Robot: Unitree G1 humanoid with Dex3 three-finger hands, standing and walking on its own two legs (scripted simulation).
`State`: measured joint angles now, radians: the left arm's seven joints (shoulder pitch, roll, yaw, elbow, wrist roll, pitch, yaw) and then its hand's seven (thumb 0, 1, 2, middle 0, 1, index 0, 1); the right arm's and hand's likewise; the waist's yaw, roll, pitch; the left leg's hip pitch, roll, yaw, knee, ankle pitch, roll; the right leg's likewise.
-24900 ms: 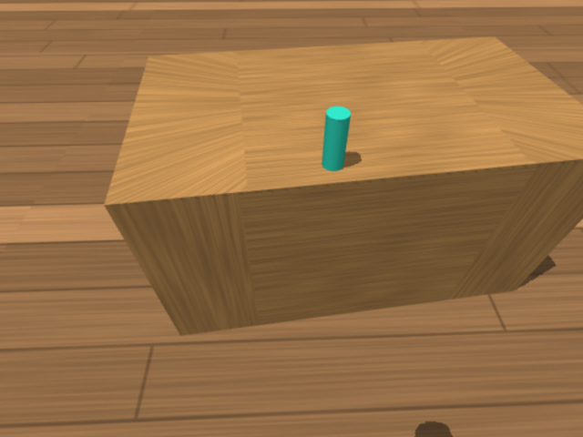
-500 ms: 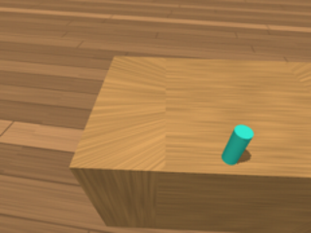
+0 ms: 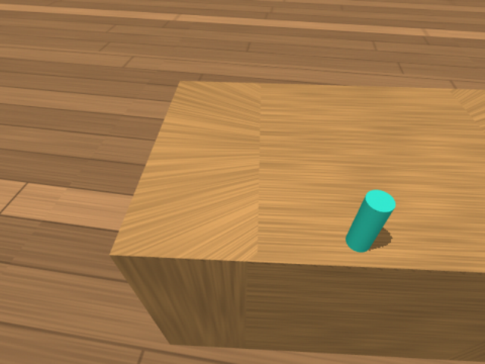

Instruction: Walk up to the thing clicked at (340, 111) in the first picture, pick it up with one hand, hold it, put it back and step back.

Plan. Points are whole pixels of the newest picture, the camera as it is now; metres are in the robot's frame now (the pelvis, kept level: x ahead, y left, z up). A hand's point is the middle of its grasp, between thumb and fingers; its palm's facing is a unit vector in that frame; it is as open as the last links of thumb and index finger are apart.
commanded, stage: home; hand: right
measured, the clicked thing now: (368, 222) +0.39 -0.23 -0.01
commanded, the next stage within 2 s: stand in 0.94 s
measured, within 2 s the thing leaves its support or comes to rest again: neither
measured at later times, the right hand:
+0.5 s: hand out of the picture +0.09 -0.25 -0.16, palm faces -0.05 +0.93 -0.36, open 17.4 cm
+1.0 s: hand out of the picture +0.07 -0.25 -0.16, palm faces -0.05 +0.93 -0.35, open 17.4 cm
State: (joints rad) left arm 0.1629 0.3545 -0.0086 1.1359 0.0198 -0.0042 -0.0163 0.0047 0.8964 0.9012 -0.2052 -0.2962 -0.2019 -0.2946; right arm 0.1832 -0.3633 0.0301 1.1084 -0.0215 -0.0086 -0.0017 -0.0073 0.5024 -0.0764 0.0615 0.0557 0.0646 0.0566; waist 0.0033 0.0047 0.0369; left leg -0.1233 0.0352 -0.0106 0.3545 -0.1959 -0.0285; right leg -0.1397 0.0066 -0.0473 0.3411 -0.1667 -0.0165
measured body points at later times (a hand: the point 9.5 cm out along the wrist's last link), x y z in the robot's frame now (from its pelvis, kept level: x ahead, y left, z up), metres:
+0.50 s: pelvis +0.01 +0.00 +0.00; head +0.02 +0.00 +0.45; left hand +0.09 +0.30 -0.13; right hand +0.09 -0.30 -0.13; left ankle +0.00 +0.14 -0.75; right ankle +0.01 -0.11 -0.75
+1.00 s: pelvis +0.01 +0.00 +0.00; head +0.02 +0.00 +0.45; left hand +0.08 +0.30 -0.13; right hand +0.08 -0.30 -0.13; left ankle +0.00 +0.14 -0.75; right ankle +0.01 -0.11 -0.75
